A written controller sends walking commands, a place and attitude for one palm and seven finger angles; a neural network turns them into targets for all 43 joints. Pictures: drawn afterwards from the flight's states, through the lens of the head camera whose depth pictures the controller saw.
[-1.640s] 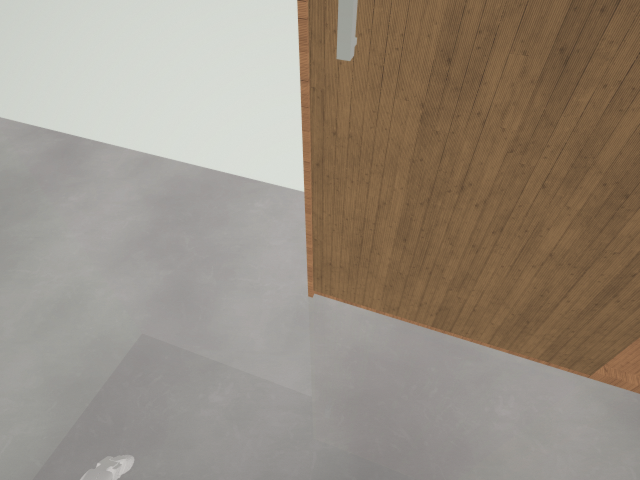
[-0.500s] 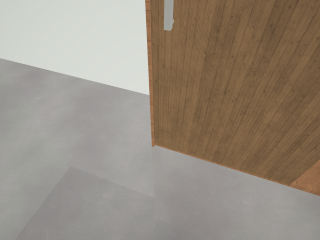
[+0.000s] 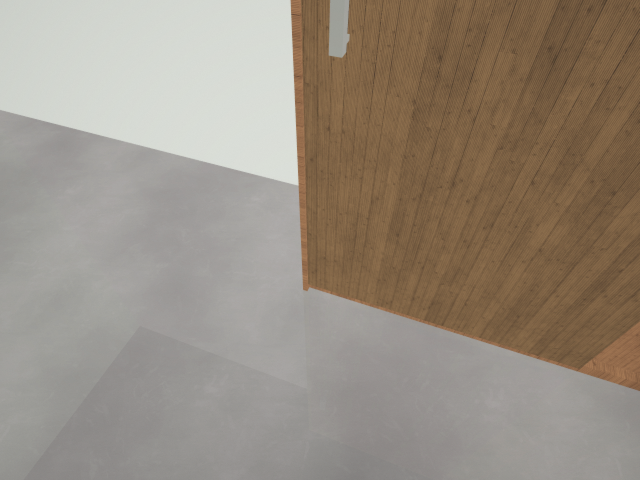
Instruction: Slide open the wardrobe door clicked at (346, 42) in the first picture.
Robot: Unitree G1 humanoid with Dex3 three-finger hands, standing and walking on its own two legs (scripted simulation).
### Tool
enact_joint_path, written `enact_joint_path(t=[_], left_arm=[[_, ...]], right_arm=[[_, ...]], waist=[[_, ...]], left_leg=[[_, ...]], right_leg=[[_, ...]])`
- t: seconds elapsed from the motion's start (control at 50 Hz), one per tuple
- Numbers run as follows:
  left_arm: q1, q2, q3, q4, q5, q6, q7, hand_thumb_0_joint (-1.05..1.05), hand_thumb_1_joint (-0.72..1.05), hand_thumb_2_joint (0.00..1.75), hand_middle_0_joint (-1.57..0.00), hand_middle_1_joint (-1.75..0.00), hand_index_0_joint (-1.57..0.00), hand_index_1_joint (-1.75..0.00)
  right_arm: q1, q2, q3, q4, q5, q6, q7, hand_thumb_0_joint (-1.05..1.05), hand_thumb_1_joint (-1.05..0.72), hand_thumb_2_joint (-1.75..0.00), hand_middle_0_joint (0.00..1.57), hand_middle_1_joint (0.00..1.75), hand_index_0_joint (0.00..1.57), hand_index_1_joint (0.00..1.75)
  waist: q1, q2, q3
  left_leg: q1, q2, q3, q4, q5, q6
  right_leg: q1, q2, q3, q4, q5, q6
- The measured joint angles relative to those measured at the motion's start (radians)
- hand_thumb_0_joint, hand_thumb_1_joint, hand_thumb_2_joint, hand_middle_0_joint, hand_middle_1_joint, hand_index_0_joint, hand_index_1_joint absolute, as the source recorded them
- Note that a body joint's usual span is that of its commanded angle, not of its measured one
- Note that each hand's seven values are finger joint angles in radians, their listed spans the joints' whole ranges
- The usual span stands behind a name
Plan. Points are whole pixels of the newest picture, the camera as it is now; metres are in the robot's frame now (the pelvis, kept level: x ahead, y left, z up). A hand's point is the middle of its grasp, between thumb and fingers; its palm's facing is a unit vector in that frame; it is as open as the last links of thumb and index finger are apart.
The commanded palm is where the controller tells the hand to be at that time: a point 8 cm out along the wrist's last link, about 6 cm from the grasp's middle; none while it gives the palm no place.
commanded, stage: turn to face it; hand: left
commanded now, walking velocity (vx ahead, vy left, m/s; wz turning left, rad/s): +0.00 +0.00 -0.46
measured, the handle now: (343, 8) +0.83 +0.02 +0.23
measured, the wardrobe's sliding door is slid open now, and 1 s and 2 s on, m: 0.00 0.00 0.00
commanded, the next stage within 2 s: take the last steps up to it in 0.62 s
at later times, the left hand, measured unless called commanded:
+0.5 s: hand out of the picture +0.04 +0.18 -0.18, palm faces -0.11 -0.97 -0.23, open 7.3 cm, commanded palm none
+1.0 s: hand out of the picture +0.06 +0.18 -0.17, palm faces -0.26 -0.94 -0.22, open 7.3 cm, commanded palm none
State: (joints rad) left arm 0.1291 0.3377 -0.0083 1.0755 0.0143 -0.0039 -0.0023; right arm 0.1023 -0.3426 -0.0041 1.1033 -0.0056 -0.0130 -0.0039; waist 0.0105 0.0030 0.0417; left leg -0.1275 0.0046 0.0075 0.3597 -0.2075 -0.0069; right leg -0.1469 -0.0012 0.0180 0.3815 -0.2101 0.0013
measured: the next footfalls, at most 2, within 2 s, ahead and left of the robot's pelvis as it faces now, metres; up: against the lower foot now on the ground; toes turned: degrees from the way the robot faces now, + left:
left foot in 0.60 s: +0.00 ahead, +0.13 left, +0.00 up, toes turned -10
right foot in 0.98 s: -0.06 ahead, -0.09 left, +0.00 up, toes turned -21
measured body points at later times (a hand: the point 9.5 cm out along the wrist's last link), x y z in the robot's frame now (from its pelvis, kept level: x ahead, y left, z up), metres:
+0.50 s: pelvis -0.03 +0.00 -0.01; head +0.01 -0.01 +0.44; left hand +0.05 +0.23 -0.16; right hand +0.00 -0.26 -0.16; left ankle -0.04 +0.13 -0.71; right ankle +0.00 -0.12 -0.75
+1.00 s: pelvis -0.04 +0.02 -0.02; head -0.04 +0.00 +0.43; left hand +0.08 +0.23 -0.16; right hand -0.13 -0.20 -0.18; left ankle -0.04 +0.14 -0.74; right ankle -0.09 -0.08 -0.75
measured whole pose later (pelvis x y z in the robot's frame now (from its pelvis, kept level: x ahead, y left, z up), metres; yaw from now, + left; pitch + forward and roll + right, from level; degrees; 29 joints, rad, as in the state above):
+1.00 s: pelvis -0.04 +0.02 -0.02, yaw -17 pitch -1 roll +0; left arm 0.26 0.17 0.04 0.99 0.03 0.00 -0.01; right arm 0.37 -0.18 -0.04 1.06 -0.02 0.00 -0.01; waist -0.02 0.04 0.00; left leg -0.23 0.05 0.10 0.63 -0.41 0.01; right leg -0.19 -0.02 -0.08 0.53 -0.34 -0.02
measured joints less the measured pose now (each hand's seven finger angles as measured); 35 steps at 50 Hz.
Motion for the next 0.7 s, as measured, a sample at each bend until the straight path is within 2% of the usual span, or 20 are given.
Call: enact_joint_path(t=[0.1, 0.3, 0.34, 0.4, 0.46, 0.52, 0.6, 0.62, 0.64, 0.7], left_arm=[[0.021, -0.02, 0.01, -0.024, 0.001, 0.027, 0.01, 0.0, 0.91, 0.9, -0.2, -0.3, -0.2, -0.3], [0.066, -0.098, 0.02, -0.095, 0.009, 0.053, -0.003, 0.0, 0.91, 0.9, -0.2, -0.3, -0.2, -0.3], [0.074, -0.117, 0.02, -0.109, 0.013, 0.048, -0.003, 0.0, 0.91, 0.9, -0.2, -0.3, -0.2, -0.3], [0.082, -0.144, 0.021, -0.126, 0.014, 0.041, 0.005, 0.0, 0.91, 0.9, -0.2, -0.3, -0.2, -0.3], [0.092, -0.157, 0.029, -0.136, 0.015, 0.041, 0.013, 0.0, 0.91, 0.9, -0.2, -0.3, -0.2, -0.3], [0.103, -0.152, 0.039, -0.14, 0.018, 0.045, 0.018, 0.0, 0.91, 0.9, -0.2, -0.3, -0.2, -0.3], [0.114, -0.134, 0.052, -0.138, 0.012, 0.053, 0.019, 0.0, 0.91, 0.9, -0.2, -0.3, -0.2, -0.3], [0.112, -0.124, 0.056, -0.134, 0.009, 0.058, 0.018, 0.0, 0.91, 0.9, -0.2, -0.3, -0.2, -0.3], [0.109, -0.115, 0.062, -0.129, 0.007, 0.063, 0.018, 0.0, 0.91, 0.9, -0.2, -0.3, -0.2, -0.3], [0.109, -0.1, 0.076, -0.122, 0.013, 0.075, 0.013, 0.0, 0.91, 0.9, -0.2, -0.3, -0.2, -0.3]], right_arm=[[0.0, 0.028, -0.008, -0.036, -0.001, 0.011, -0.014, 0.01, -0.9, -0.9, 0.2, 0.3, 0.2, 0.3], [0.056, 0.111, -0.026, -0.093, -0.002, 0.04, -0.015, 0.01, -0.9, -0.9, 0.2, 0.3, 0.2, 0.3], [0.066, 0.112, -0.034, -0.096, 0.0, 0.049, -0.015, 0.01, -0.9, -0.9, 0.2, 0.3, 0.2, 0.3], [0.069, 0.109, -0.045, -0.097, 0.002, 0.063, -0.017, 0.01, -0.9, -0.9, 0.2, 0.3, 0.2, 0.3], [0.065, 0.111, -0.051, -0.103, 0.004, 0.058, -0.018, 0.01, -0.9, -0.9, 0.2, 0.3, 0.2, 0.3], [0.064, 0.119, -0.052, -0.116, 0.008, 0.046, -0.02, 0.01, -0.9, -0.9, 0.2, 0.3, 0.2, 0.3], [0.075, 0.128, -0.049, -0.135, 0.011, 0.022, -0.028, 0.01, -0.9, -0.9, 0.2, 0.3, 0.2, 0.3], [0.078, 0.137, -0.049, -0.134, 0.009, 0.015, -0.03, 0.01, -0.91, -0.9, 0.2, 0.3, 0.2, 0.3], [0.086, 0.145, -0.046, -0.136, 0.005, 0.014, -0.03, 0.01, -0.91, -0.9, 0.2, 0.3, 0.2, 0.3], [0.111, 0.162, -0.036, -0.135, -0.007, 0.018, -0.031, 0.01, -0.9, -0.9, 0.2, 0.3, 0.2, 0.3]], waist=[[0.006, -0.002, 0.004], [-0.001, -0.005, 0.039], [-0.006, 0.01, 0.04], [-0.001, 0.018, 0.045], [0.005, 0.007, 0.05], [0.008, -0.016, 0.041], [0.0, -0.031, 0.014], [-0.002, -0.052, 0.013], [-0.002, -0.064, 0.011], [0.001, -0.063, -0.006]], left_leg=[[-0.025, 0.011, 0.035, 0.052, -0.032, -0.003], [-0.097, 0.038, 0.091, 0.2, -0.105, -0.013], [-0.129, 0.049, 0.084, 0.252, -0.128, -0.016], [-0.208, 0.02, 0.031, 0.449, -0.254, -0.019], [-0.251, 0.001, 0.009, 0.557, -0.265, -0.021], [-0.223, -0.004, 0.005, 0.463, -0.253, -0.022], [-0.119, -0.002, 0.0, 0.201, -0.132, -0.011], [-0.113, -0.013, 0.012, 0.188, -0.116, 0.003], [-0.109, -0.018, 0.023, 0.192, -0.112, 0.015], [-0.086, 0.002, 0.047, 0.171, -0.104, 0.032]], right_leg=[[-0.043, 0.012, 0.035, 0.061, -0.022, 0.001], [-0.156, 0.044, 0.089, 0.245, -0.089, -0.012], [-0.174, 0.056, 0.085, 0.262, -0.094, -0.019], [-0.184, 0.06, 0.089, 0.243, -0.073, -0.024], [-0.181, 0.06, 0.111, 0.187, -0.028, -0.02], [-0.185, 0.059, 0.137, 0.15, 0.006, -0.008], [-0.216, 0.072, 0.161, 0.168, 0.014, 0.021], [-0.228, 0.065, 0.17, 0.197, -0.005, 0.015], [-0.244, 0.062, 0.166, 0.249, -0.076, 0.013], [-0.306, 0.064, 0.1, 0.482, -0.189, 0.027]])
